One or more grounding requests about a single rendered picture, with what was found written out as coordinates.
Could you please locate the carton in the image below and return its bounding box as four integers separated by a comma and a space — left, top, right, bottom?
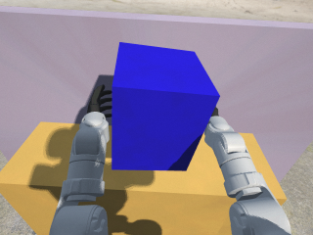
112, 42, 220, 171

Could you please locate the robot left upper arm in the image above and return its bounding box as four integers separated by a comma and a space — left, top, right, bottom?
50, 205, 109, 235

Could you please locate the right robot forearm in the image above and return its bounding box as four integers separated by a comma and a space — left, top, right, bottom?
204, 116, 291, 231

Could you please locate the left robot forearm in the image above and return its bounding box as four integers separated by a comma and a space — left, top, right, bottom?
49, 112, 110, 235

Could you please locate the robot left hand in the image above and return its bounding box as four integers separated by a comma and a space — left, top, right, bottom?
87, 84, 112, 118

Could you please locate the pedestal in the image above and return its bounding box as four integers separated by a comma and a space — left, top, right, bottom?
0, 121, 287, 235

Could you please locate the robot right hand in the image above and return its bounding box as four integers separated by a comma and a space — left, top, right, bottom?
211, 106, 219, 117

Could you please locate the robot right upper arm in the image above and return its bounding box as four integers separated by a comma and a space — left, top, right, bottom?
229, 197, 291, 235

